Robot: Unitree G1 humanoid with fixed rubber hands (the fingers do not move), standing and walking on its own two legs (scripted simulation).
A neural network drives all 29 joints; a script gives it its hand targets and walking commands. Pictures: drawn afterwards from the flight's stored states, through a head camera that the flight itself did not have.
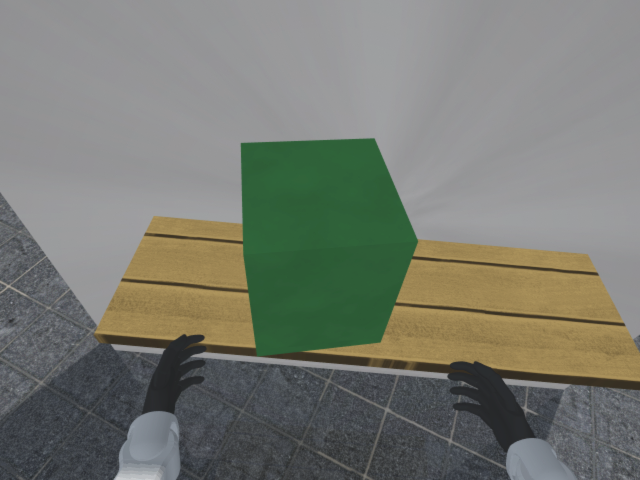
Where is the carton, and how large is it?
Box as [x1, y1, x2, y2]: [241, 138, 417, 356]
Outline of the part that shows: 374,138 241,143 243,255 257,356 380,342 414,251 417,239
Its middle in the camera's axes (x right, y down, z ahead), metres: -0.01 +0.02 +0.60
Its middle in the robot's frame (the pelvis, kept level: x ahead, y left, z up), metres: +0.44 +0.02 +0.02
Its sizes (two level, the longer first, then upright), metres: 0.210 0.200 0.250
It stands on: a table, 0.66 m high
